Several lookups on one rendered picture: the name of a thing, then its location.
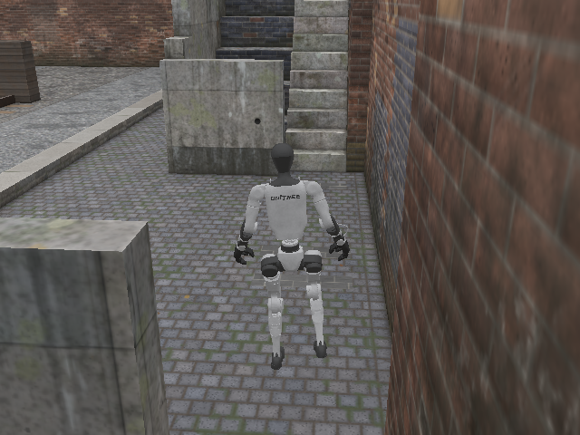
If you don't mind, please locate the left robot hand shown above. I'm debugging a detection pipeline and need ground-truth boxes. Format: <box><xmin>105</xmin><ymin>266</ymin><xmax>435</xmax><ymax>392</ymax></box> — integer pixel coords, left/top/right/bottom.
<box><xmin>234</xmin><ymin>245</ymin><xmax>254</xmax><ymax>265</ymax></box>

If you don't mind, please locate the left robot foot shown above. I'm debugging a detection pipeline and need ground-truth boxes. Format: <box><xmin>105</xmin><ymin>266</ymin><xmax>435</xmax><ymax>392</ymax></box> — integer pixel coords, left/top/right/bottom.
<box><xmin>271</xmin><ymin>346</ymin><xmax>285</xmax><ymax>370</ymax></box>

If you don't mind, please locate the right robot upper arm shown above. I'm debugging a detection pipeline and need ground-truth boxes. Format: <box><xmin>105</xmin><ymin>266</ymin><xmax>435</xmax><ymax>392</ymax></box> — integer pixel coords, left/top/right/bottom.
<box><xmin>304</xmin><ymin>180</ymin><xmax>334</xmax><ymax>229</ymax></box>

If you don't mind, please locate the left robot upper arm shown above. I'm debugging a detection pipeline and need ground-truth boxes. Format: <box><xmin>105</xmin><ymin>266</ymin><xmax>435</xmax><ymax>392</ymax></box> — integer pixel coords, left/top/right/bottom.
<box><xmin>243</xmin><ymin>184</ymin><xmax>266</xmax><ymax>234</ymax></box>

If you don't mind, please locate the robot foot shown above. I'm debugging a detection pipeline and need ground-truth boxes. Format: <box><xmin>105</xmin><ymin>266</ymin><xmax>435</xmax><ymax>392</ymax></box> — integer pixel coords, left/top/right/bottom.
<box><xmin>271</xmin><ymin>346</ymin><xmax>285</xmax><ymax>370</ymax></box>
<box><xmin>314</xmin><ymin>341</ymin><xmax>327</xmax><ymax>358</ymax></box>

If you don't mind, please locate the right robot foot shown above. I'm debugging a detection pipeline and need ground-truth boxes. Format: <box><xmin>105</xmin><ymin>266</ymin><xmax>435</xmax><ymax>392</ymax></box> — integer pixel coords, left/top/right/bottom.
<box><xmin>314</xmin><ymin>341</ymin><xmax>327</xmax><ymax>358</ymax></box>

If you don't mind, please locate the robot left forearm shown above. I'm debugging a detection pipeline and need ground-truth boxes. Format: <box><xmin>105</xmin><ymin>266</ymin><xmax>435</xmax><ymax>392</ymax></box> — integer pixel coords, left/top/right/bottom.
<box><xmin>237</xmin><ymin>220</ymin><xmax>253</xmax><ymax>251</ymax></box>

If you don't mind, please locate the right robot hand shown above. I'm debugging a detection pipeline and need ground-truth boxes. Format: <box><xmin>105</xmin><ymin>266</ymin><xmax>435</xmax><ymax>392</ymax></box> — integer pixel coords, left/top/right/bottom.
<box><xmin>329</xmin><ymin>240</ymin><xmax>350</xmax><ymax>261</ymax></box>

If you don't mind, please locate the robot right forearm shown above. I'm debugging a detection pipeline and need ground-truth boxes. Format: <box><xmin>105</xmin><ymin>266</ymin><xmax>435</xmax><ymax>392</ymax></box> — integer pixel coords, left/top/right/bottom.
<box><xmin>326</xmin><ymin>215</ymin><xmax>346</xmax><ymax>246</ymax></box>

